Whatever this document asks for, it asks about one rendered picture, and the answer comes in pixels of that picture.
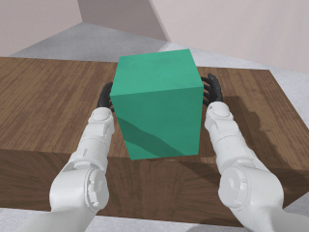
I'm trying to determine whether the right robot upper arm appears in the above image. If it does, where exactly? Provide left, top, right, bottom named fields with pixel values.
left=218, top=164, right=309, bottom=232

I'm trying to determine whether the left robot hand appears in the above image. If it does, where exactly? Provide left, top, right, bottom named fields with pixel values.
left=97, top=81, right=115, bottom=113

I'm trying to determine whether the left robot upper arm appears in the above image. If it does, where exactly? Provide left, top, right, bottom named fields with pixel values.
left=15, top=167, right=109, bottom=232

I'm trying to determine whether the pedestal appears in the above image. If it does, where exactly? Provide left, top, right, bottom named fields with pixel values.
left=0, top=56, right=309, bottom=228

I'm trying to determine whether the right robot forearm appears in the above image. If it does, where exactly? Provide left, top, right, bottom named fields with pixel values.
left=204, top=101, right=284, bottom=199

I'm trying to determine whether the right robot hand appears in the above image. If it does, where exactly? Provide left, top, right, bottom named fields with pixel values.
left=201, top=73, right=224, bottom=107

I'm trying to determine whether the carton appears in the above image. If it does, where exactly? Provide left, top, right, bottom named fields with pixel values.
left=110, top=48, right=204, bottom=160

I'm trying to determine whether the left robot forearm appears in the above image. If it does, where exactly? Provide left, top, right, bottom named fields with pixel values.
left=49, top=107, right=115, bottom=207

